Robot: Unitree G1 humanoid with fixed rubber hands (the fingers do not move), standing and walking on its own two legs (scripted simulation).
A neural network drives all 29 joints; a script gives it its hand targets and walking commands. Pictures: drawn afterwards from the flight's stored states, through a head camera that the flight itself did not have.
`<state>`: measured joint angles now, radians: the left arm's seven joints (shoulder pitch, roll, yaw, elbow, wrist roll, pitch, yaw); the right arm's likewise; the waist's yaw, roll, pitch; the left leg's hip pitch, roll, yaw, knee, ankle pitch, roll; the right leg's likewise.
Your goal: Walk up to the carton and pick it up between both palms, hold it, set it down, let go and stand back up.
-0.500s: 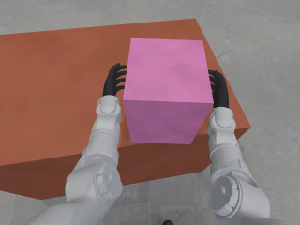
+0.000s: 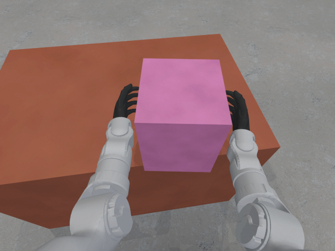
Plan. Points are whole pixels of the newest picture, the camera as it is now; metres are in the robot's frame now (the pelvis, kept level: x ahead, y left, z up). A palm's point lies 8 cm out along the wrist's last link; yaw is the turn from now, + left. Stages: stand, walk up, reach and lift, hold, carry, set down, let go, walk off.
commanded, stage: reach and lift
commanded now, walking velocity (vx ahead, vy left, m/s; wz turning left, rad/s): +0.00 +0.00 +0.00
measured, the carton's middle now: (179, 119) +0.45 -0.03 +0.00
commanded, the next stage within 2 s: none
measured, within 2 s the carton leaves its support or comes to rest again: leaves its support in 0.20 s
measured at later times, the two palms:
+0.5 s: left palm (105, 119) +0.37 +0.14 +0.12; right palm (241, 126) +0.35 -0.15 +0.11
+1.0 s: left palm (101, 111) +0.37 +0.14 +0.14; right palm (242, 118) +0.35 -0.15 +0.13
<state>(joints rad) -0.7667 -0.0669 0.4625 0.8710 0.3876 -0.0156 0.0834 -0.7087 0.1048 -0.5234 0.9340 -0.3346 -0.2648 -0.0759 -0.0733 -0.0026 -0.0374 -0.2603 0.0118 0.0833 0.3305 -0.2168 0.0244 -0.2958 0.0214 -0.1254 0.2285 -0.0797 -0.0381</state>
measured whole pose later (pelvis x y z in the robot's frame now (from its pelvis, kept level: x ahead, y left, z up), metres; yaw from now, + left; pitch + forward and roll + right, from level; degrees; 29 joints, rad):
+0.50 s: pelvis -0.04 +0.00 +0.00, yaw +2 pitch +0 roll +0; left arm -0.82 -0.02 0.43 0.88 0.32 0.19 0.08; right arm -0.77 0.11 -0.53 0.95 -0.29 -0.08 -0.08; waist -0.07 -0.04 -0.03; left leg -0.15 -0.01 0.06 0.32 -0.17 0.03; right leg -0.19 -0.01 -0.15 0.26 -0.06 -0.04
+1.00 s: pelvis -0.02 +0.00 +0.00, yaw +2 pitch -5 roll -1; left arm -0.69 -0.05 0.31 0.52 0.31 0.39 0.09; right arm -0.68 0.04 -0.22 0.80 -0.02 0.00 -0.12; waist -0.10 -0.03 0.04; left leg -0.02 0.00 0.05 0.34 -0.22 0.03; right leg -0.04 0.01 -0.16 0.22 -0.09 -0.03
